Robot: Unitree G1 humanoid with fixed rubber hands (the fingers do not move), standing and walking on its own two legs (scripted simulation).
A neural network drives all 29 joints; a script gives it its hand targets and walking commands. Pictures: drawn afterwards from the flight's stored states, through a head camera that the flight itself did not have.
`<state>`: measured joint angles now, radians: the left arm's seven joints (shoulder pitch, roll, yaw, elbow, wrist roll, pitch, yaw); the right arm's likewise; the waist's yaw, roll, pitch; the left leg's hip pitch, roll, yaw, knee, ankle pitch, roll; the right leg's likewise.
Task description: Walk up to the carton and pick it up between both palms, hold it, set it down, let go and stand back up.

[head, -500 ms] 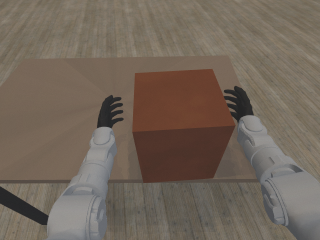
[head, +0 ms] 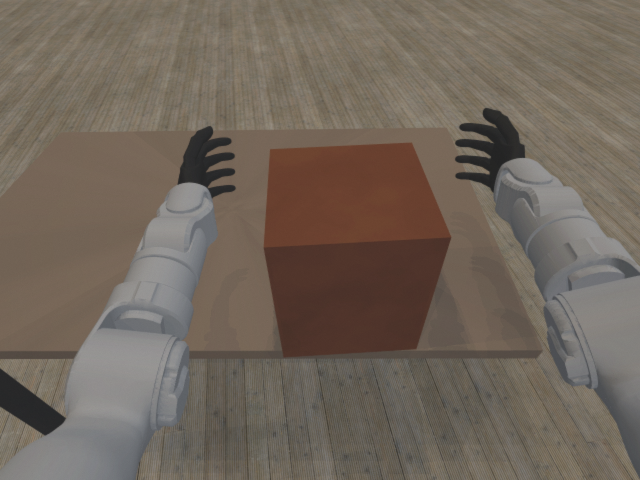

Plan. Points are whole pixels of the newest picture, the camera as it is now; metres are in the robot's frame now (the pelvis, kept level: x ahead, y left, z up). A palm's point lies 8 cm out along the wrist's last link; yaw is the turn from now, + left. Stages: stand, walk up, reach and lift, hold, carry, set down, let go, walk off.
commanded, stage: set down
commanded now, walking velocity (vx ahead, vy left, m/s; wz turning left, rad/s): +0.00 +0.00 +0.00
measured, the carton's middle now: (345, 252) +0.45 +0.00 +0.04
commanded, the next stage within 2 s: none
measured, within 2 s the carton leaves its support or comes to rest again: neither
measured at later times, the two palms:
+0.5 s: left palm (169, 166) +0.43 +0.21 +0.22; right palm (532, 146) +0.44 -0.21 +0.23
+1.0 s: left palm (180, 261) +0.35 +0.20 +0.14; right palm (535, 236) +0.37 -0.22 +0.15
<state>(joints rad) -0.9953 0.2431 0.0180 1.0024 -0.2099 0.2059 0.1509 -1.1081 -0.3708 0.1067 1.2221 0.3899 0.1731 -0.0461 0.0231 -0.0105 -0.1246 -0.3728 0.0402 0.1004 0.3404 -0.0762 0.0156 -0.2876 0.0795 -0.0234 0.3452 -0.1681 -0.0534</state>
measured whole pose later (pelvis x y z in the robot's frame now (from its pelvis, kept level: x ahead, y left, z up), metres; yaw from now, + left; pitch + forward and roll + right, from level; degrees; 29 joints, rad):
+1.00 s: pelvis +0.00 +0.00 +0.01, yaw +0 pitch -1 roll +0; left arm -0.42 0.19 0.10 0.22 -0.12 0.53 0.09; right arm -0.55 -0.38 0.00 0.52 0.36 0.35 0.00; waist -0.01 -0.03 -0.05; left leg -0.17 0.02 0.11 0.24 -0.05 0.02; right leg -0.09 0.07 -0.01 0.26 -0.15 -0.06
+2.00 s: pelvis +0.04 +0.00 +0.01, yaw -1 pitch -1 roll +0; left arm 0.27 0.19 -0.02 0.04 -0.16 0.16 0.07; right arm 0.30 -0.20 0.03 0.02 0.23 0.09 -0.04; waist 0.04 -0.02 0.00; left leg -0.13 0.02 0.11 0.24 -0.10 0.01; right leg -0.03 0.07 0.00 0.20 -0.17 -0.06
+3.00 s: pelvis +0.05 -0.01 +0.00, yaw +0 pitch +0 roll +1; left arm 0.31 0.20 0.01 0.20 -0.05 0.46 -0.02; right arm 0.32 -0.11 0.04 0.23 0.11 0.25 -0.05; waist 0.03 -0.05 0.01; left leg -0.14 0.02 0.11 0.27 -0.13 0.00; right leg -0.06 0.07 0.00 0.28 -0.22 -0.07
